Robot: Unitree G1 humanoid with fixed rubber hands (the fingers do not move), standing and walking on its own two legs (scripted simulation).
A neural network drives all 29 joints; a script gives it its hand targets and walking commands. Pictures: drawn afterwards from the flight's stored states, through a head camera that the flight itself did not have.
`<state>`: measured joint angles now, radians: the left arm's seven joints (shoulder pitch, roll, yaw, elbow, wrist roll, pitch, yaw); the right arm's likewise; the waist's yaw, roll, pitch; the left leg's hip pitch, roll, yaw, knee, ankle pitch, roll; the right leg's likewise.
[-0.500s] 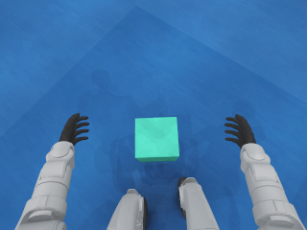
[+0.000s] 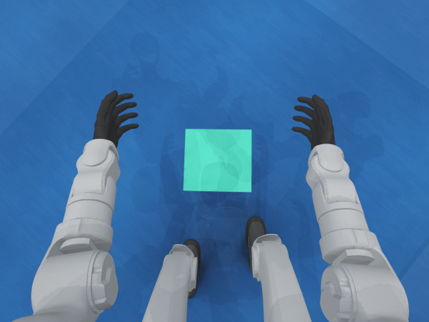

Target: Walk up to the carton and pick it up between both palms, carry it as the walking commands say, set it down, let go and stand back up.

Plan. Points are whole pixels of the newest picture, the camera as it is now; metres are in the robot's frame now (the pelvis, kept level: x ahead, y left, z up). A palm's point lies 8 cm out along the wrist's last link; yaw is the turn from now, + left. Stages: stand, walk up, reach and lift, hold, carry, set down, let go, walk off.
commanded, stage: reach and lift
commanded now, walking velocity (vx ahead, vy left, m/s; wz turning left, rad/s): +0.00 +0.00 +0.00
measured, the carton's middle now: (218, 164) +0.43 +0.01 -0.55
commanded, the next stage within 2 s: none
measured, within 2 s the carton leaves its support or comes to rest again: neither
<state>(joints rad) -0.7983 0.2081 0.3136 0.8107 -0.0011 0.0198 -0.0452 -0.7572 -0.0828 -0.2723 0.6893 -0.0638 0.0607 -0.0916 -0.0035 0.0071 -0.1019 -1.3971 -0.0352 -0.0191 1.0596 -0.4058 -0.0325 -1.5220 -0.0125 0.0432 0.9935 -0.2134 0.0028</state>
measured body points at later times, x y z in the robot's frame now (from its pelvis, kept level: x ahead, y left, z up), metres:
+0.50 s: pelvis -0.03 +0.00 -0.12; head +0.29 -0.03 +0.21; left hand +0.47 +0.20 -0.24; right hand +0.44 -0.18 -0.26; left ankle +0.02 +0.14 -0.63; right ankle +0.10 -0.12 -0.63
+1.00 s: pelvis -0.05 +0.00 -0.22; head +0.29 -0.01 +0.07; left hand +0.46 +0.20 -0.38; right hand +0.44 -0.18 -0.40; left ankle +0.02 +0.14 -0.63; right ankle +0.10 -0.12 -0.63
